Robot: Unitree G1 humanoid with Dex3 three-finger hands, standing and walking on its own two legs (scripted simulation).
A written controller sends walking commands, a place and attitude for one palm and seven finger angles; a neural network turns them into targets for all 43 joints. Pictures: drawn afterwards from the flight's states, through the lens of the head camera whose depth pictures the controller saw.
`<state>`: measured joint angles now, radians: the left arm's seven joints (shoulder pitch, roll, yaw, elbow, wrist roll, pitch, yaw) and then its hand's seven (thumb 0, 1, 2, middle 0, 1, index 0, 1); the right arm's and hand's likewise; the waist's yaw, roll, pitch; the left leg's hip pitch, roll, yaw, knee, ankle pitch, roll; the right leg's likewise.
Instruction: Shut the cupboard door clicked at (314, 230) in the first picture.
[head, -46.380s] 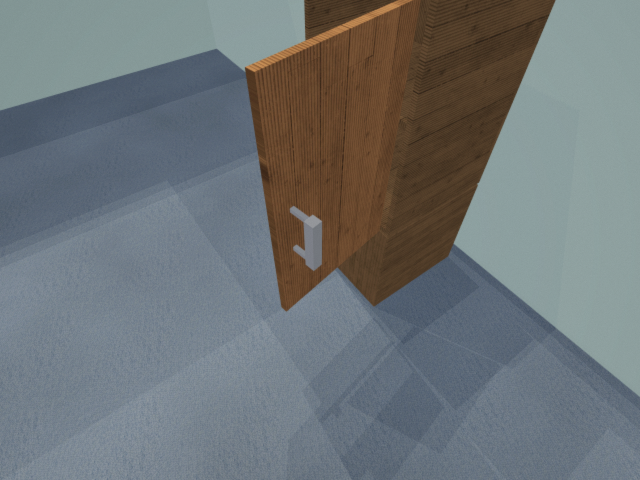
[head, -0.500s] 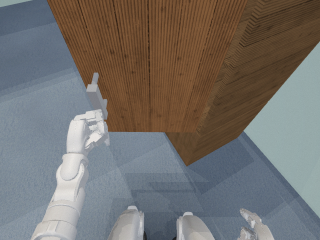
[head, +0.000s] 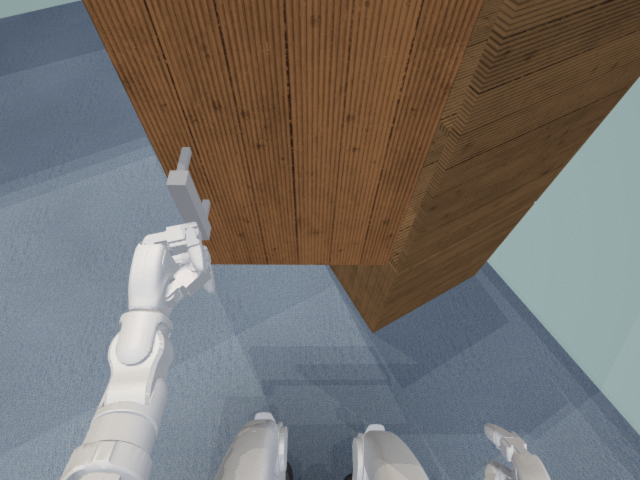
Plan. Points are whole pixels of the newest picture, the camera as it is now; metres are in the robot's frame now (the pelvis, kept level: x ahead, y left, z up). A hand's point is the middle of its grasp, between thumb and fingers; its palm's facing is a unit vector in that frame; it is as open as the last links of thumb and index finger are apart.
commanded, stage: push the door shut along its arc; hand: left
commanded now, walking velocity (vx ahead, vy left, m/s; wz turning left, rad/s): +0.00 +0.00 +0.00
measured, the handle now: (193, 195) +0.48 +0.19 +0.03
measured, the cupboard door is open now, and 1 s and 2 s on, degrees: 61 47 30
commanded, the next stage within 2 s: pull the fist back off the door in 1.86 s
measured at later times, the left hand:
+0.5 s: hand (208, 230) +0.42 +0.16 +0.03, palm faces -0.11 -0.99 -0.02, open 3.1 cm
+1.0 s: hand (235, 195) +0.48 +0.13 +0.03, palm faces -0.24 -0.97 -0.03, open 3.1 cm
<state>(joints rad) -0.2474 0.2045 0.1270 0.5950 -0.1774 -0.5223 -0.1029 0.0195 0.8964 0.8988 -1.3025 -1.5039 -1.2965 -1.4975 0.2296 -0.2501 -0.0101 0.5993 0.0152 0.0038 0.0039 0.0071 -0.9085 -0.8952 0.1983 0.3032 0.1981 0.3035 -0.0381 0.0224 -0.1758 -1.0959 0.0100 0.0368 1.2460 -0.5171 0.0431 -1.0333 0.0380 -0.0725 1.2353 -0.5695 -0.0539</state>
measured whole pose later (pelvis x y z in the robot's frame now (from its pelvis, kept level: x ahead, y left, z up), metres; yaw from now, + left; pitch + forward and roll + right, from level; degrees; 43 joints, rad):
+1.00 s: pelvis -0.01 +0.02 -0.02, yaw -1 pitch +26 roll -4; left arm -0.87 0.40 0.22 1.16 -0.13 -0.49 -0.32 0.02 0.90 0.90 -1.30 -1.50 -1.30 -1.50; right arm 0.33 -0.27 0.02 0.65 0.02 0.02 0.02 0.00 -0.91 -0.89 0.20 0.30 0.20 0.30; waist -0.16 0.05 -0.17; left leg -1.28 0.02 0.02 1.34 -0.52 0.07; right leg -1.20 0.05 -0.09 1.29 -0.55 -0.04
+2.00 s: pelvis -0.01 +0.00 -0.06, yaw -3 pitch +34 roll -5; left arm -1.32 0.58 0.23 1.31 -0.05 -0.23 -0.42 0.04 0.97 0.97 -1.30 -1.50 -1.29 -1.50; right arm 0.35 -0.27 0.05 0.68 -0.02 -0.08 0.00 0.00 -0.91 -0.89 0.20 0.30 0.20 0.30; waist -0.27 0.06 -0.15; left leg -1.50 0.06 -0.02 1.47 -0.56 0.04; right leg -1.41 0.08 -0.13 1.41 -0.59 -0.07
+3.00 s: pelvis +0.00 -0.01 -0.01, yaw +0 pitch +26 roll -1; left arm -0.86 0.16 0.17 1.16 0.02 -0.58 0.20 0.02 0.90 0.90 -1.30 -1.50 -1.30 -1.50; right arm 0.25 -0.23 -0.02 0.64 -0.06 0.06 0.09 0.00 -0.91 -0.90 0.20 0.30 0.20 0.30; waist -0.16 0.04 -0.18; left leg -1.23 0.02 0.02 1.29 -0.52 0.03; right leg -1.17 0.05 -0.08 1.28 -0.58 -0.07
